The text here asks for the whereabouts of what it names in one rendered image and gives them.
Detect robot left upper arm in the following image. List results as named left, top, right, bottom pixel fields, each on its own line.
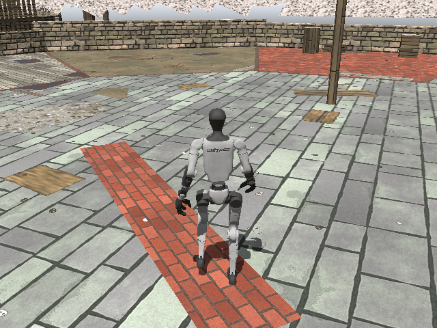
left=186, top=138, right=203, bottom=178

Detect left robot thigh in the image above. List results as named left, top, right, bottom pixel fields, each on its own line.
left=196, top=189, right=210, bottom=224

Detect left robot forearm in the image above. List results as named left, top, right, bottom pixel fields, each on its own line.
left=177, top=167, right=193, bottom=200

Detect robot right upper arm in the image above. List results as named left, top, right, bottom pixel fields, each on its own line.
left=232, top=137, right=251, bottom=174

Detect right robot forearm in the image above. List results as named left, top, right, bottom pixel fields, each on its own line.
left=244, top=164, right=255, bottom=185

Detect robot right hand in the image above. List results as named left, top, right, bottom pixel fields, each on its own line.
left=240, top=181, right=256, bottom=193

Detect left robot shin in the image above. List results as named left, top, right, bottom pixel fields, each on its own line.
left=197, top=213, right=207, bottom=258

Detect robot left hand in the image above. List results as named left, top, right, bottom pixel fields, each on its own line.
left=175, top=197, right=191, bottom=216

